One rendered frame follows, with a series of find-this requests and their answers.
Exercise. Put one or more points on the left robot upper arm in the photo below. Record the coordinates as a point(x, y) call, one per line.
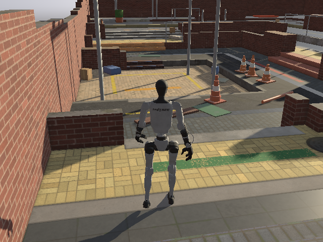
point(143, 113)

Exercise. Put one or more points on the left robot shin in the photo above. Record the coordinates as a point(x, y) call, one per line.
point(147, 184)

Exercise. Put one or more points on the right robot upper arm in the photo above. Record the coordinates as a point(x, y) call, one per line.
point(179, 115)

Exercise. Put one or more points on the robot right forearm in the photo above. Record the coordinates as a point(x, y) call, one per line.
point(185, 137)

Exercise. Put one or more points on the robot left forearm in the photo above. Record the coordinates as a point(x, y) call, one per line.
point(138, 130)

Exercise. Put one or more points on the left robot foot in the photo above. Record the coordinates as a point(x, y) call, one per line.
point(146, 204)

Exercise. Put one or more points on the right robot hand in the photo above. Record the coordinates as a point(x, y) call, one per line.
point(190, 152)

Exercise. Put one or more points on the left robot hand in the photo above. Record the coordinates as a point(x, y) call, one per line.
point(138, 140)

